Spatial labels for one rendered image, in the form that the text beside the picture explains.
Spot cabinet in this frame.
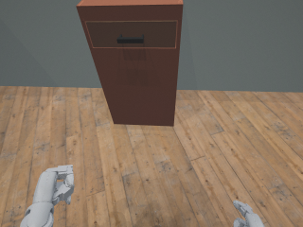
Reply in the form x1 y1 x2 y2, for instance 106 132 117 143
76 0 184 127

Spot handle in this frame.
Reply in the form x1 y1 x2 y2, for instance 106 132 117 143
116 34 144 44

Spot robot right hand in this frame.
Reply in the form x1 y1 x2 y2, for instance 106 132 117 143
233 200 265 227

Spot left robot forearm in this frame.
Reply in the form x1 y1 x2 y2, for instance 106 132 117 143
20 201 54 227

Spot drawer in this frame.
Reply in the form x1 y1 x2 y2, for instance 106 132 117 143
86 20 177 48

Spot robot left hand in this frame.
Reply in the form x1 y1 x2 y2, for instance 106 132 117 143
32 165 75 206

